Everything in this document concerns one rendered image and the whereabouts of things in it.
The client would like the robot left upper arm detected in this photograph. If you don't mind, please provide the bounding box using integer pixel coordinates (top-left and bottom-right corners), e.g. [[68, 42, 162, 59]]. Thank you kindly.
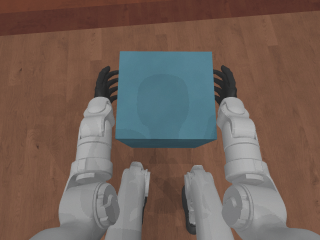
[[29, 181, 120, 240]]

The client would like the carton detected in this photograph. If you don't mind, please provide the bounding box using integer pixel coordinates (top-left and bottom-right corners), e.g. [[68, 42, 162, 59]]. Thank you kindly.
[[115, 51, 217, 148]]

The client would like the robot left thigh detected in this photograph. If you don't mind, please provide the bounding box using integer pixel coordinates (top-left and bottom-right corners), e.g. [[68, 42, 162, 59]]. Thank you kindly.
[[104, 166, 151, 240]]

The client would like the robot right upper arm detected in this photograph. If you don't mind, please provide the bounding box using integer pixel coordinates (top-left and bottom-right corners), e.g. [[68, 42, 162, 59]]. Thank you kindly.
[[221, 183, 320, 240]]

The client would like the left robot hand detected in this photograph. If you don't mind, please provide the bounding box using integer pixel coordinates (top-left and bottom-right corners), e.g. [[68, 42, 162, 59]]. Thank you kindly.
[[94, 66, 119, 104]]

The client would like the right robot shin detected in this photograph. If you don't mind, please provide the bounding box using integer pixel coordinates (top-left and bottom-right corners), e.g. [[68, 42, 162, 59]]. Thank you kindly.
[[187, 165, 214, 224]]

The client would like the right robot hand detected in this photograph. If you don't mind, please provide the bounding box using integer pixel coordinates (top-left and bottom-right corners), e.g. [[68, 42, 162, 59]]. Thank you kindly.
[[213, 65, 237, 106]]

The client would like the robot right forearm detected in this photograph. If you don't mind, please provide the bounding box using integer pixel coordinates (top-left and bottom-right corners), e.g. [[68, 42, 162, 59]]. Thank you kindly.
[[216, 97, 287, 217]]

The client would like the robot left forearm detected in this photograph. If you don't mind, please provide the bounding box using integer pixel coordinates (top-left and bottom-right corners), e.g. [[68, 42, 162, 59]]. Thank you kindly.
[[58, 96, 115, 222]]

